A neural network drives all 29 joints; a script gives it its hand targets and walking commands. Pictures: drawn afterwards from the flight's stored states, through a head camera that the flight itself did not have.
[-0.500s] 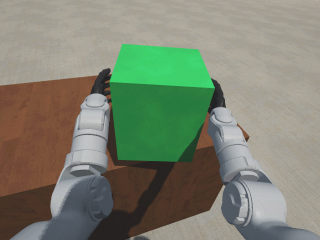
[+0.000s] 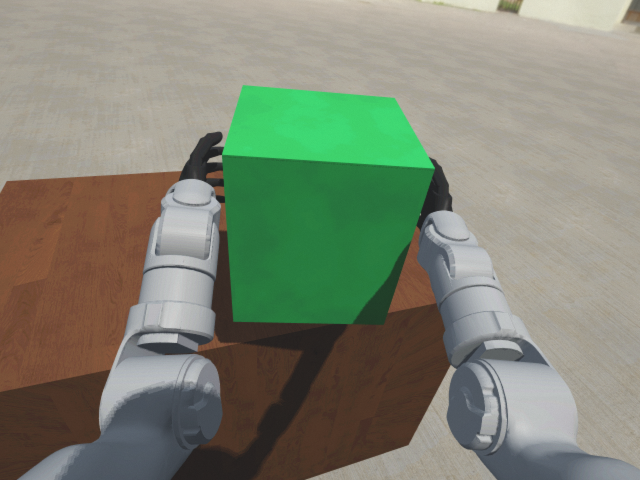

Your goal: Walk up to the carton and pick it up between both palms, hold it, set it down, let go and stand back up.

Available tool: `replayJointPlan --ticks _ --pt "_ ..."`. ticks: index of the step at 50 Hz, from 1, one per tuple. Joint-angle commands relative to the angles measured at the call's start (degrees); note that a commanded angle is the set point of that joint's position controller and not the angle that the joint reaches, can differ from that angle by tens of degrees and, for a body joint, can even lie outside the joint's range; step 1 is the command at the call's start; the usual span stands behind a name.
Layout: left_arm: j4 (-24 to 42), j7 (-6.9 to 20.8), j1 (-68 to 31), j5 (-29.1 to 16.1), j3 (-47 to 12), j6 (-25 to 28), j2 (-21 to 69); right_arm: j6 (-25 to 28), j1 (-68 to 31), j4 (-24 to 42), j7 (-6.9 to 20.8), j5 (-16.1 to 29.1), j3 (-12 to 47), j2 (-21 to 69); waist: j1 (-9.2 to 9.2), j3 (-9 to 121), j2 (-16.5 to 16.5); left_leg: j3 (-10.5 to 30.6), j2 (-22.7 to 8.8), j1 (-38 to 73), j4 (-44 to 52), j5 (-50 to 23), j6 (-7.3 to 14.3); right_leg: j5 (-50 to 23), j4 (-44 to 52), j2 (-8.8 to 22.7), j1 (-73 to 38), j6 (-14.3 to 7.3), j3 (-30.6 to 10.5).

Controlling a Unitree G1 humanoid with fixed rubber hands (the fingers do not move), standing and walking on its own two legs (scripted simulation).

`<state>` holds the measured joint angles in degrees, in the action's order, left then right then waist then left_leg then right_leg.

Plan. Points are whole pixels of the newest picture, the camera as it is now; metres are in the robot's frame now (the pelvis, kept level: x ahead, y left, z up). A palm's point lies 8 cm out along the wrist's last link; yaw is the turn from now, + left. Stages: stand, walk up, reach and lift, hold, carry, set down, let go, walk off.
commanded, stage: reach and lift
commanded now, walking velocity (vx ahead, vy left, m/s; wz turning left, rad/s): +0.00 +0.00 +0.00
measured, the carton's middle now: (315, 208) +0.43 +0.05 +0.19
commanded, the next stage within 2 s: hold in 1.74 s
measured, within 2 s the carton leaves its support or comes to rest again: neither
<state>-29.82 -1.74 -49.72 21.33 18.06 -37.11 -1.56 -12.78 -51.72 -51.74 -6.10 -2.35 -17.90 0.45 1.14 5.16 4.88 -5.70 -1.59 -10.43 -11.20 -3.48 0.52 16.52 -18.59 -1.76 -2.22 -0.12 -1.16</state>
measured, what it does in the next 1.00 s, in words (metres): stands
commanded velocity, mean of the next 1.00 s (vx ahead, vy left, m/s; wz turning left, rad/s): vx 0.00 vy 0.00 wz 0.00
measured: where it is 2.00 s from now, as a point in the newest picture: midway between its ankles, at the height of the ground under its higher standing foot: outside the picture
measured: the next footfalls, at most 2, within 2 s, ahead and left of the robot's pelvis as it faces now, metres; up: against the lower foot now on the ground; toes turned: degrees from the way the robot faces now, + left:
none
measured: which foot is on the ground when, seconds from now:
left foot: down 0.00-1.00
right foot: down 0.00-1.00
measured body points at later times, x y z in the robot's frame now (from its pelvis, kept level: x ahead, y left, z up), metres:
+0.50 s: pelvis +0.01 -0.01 +0.00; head -0.05 +0.02 +0.45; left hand +0.40 +0.18 +0.22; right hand +0.43 -0.12 +0.22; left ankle +0.11 +0.12 -0.74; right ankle -0.06 -0.10 -0.74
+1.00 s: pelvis +0.00 +0.00 +0.00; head -0.06 +0.03 +0.44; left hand +0.39 +0.20 +0.25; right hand +0.42 -0.10 +0.26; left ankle +0.11 +0.12 -0.74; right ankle -0.06 -0.10 -0.74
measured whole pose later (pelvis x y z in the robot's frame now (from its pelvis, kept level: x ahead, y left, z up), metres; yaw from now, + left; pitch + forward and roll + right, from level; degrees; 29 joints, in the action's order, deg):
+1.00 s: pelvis +0.00 +0.00 +0.00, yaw +0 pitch -4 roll +0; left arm -23.5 -2.4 -49.7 16.4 17.5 -42.2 -3.1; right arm -19.4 -55.1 -45.7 -8.9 6.0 -11.4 -2.4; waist 1.1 5.3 3.4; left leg -5.6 -1.7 -11.1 -13.4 -2.1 0.4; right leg 16.6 -18.6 -1.8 -2.5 -0.1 -1.0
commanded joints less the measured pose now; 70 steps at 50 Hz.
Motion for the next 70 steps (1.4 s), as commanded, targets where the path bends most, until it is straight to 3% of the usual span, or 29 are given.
replayJointPlan --ticks 1,6,7,13,17,20,21,25,30,34,35,39,42,47,48,53,56,59,60,61,62,63,70 --pt "7.51 6.8 -39.14 -13.63 -20.58 1.8 33.72 3.33 -50.81 10.73 4.04 8.46 18.26 22.02 -5.88 19.4 -6.08 5.67 -2.73 34.79 -3.54 8.52 -1.6 -3.26 9.27 2.01 23.08 3.27 3.21" --pt "8.07 6.25 -41.29 -14.67 -21.5 1.95 34.01 3.99 -53.95 12.64 4.27 8.82 18.37 22.4 -5.43 21.99 -6.77 5.59 -2.65 34.92 -4.69 7.69 -1.58 -4.61 8.54 2.05 23.66 3.25 3.33" --pt "8.35 6.21 -42.25 -14.91 -22.06 2.08 34.79 4.01 -53.73 11.83 4.26 8.39 17.4 22.07 -6.16 22.3 -7.04 5.86 -2.99 35.33 -4.62 8.5 -2.06 -4.2 8.45 1.97 24.36 3.08 3.35" --pt "13.39 4.48 -45.48 -18.57 -26.7 3.06 37.06 4.6 -54.99 14.66 4.44 10.32 19.19 22.69 -6.53 29.21 -8.54 6.73 -3.43 38.51 -7.33 2.12 -3.43 -9.77 7.38 1.39 25.35 2.89 3.35" --pt "15.02 3.73 -46.22 -18.95 -26.79 2.96 36.63 3.99 -55.44 15.77 4.37 11.7 21.25 23.89 -5.11 31.2 -8.41 6.83 -3.07 39.09 -8.5 -0.84 -2.95 -12.47 7.24 1.56 25.06 3.4 3.06" --pt "16.98 3.72 -45.88 -19.22 -26.68 2.4 36.04 2.77 -53.89 15.69 3.99 13.31 23.11 24.45 -5.18 31.52 -7.43 6.45 -2.6 39.08 -9.03 -3.72 -2.28 -16.36 6.66 1.45 23.98 3.84 2.91" --pt "14.49 4.06 -43.6 -17.61 -24.69 1.86 34.65 2.02 -53.41 14.88 3.61 13.12 23.24 24.24 -4.26 29.2 -6.77 6.08 -2.22 37.84 -8.97 -3.66 -1.78 -16.74 6.79 1.6 23.53 4.09 2.83" --pt "13.51 5.67 -41.35 -15.34 -21.78 0.21 32.26 -0.21 -50.13 11.7 2.4 13.77 23.37 23.84 -5.15 24.13 -5.93 5.43 -1.08 36.7 -8.55 -4.54 -1.18 -22.44 6.4 1.98 21.24 5.33 2.72" --pt "14.38 8.18 -39.51 -14.65 -20.49 -0.91 31.08 -1.48 -50.49 16.34 0.55 15.75 26.42 25.34 -5.23 23.56 -4.38 4.83 0.14 35.16 -8.81 -7.0 -0.18 -31.35 5.07 1.96 17.21 6.69 2.5" --pt "16.87 8.79 -45.26 -16.6 -21.9 0.1 30.88 -2.17 -53.68 19.98 -0.33 16.72 27.45 27.26 -5.35 28.14 -4.18 5.06 0.32 35.71 -9.51 -6.69 -0.29 -30.91 4.68 1.55 17.12 6.78 2.15" --pt "17.02 8.79 -44.34 -16.78 -21.86 0.27 30.75 -2.25 -54.2 21.4 -0.54 17.41 28.88 28.13 -4.61 28.89 -3.83 4.97 0.37 35.37 -9.85 -6.91 -0.07 -31.56 4.43 1.42 16.74 6.83 2.1" --pt "19.83 7.64 -46.67 -19.64 -24.81 1.18 32.38 -2.48 -56.54 26.99 -0.9 19.41 31.5 29.97 -4.5 34.65 -3.88 5.2 0.33 36.91 -11.64 -10.58 -0.53 -31.96 4.18 0.61 17.62 6.42 1.89" --pt "21.78 7.31 -47.59 -19.82 -25.49 1.19 31.96 -3.5 -53.44 25.06 -0.61 18.94 30.8 28.9 -5.44 35.09 -4.94 5.12 -0.2 37.89 -11.55 -10.84 -1.03 -28.8 4.57 0.33 18.74 5.56 1.91" --pt "15.93 7.84 -44.45 -17.3 -24.49 -2.03 31.75 -6.1 -48.99 16.59 0.1 16.31 24.68 23.39 -8.31 24.67 -6.31 5.71 -1.74 35.32 -8.14 -0.06 -1.82 -14.98 6.77 0.9 23.43 3.6 1.84" --pt "14.63 8.04 -44.46 -16.81 -23.69 -2.42 31.48 -6.34 -49.26 14.98 0.31 15.92 23.42 22.64 -8.18 23.17 -6.31 5.61 -2.01 34.06 -7.31 2.95 -1.74 -11.38 7.23 1.11 23.91 3.32 1.68" --pt "13.54 8.44 -46.64 -16.93 -24.66 -3.91 32.33 -7.07 -49.62 10.41 1.11 15.02 18.8 19.92 -10.99 18.63 -8.02 6.91 -3.2 32.01 -4.63 11.41 -3.05 -4.68 8.22 1.6 25.0 2.47 1.46" --pt "13.59 8.19 -48.31 -18.02 -25.57 -4.04 33.44 -6.75 -51.04 9.23 1.75 14.43 16.73 19.38 -11.47 18.98 -9.31 7.12 -3.68 31.67 -4.12 14.57 -3.96 -2.9 8.4 1.84 25.72 2.05 1.33" --pt "18.76 7.34 -51.76 -20.86 -28.93 -3.23 35.49 -6.12 -52.56 11.58 2.28 15.33 16.98 20.71 -11.91 23.18 -10.42 7.81 -4.02 32.7 -4.52 12.9 -4.97 -5.61 7.75 1.44 24.55 1.92 1.29" --pt "17.52 6.87 -50.26 -21.16 -29.13 -3.4 35.6 -6.01 -53.04 11.97 2.22 15.48 17.1 20.23 -11.63 23.34 -10.43 7.8 -4.01 32.73 -4.77 12.54 -4.97 -5.79 7.92 1.33 24.74 1.92 1.45" --pt "20.43 6.54 -51.61 -22.18 -29.8 -3.08 35.6 -5.85 -53.96 13.71 2.32 16.22 18.44 21.29 -11.06 25.57 -10.02 7.66 -3.69 33.04 -5.22 11.09 -4.87 -6.51 7.77 1.22 24.1 2.04 1.38" --pt "20.62 6.09 -52.53 -22.58 -30.19 -3.04 35.9 -6.05 -53.78 13.18 2.33 16.36 18.44 21.13 -11.76 26.0 -10.29 7.87 -3.88 33.63 -5.26 10.62 -5.12 -6.92 7.86 1.14 24.72 1.98 1.31" --pt "20.99 5.75 -51.67 -22.94 -30.85 -3.1 36.37 -5.75 -55.49 15.92 2.36 17.03 19.55 21.73 -10.8 27.82 -10.71 7.63 -3.53 33.99 -5.97 8.85 -5.15 -8.05 7.83 1.14 24.02 2.16 1.4" --pt "26.48 4.32 -51.27 -24.3 -31.88 -4.0 36.94 -7.48 -53.75 18.58 1.98 20.31 23.82 24.07 -10.41 29.44 -10.08 6.94 -2.49 34.58 -7.53 2.89 -3.93 -12.95 7.6 1.09 23.07 2.93 0.7"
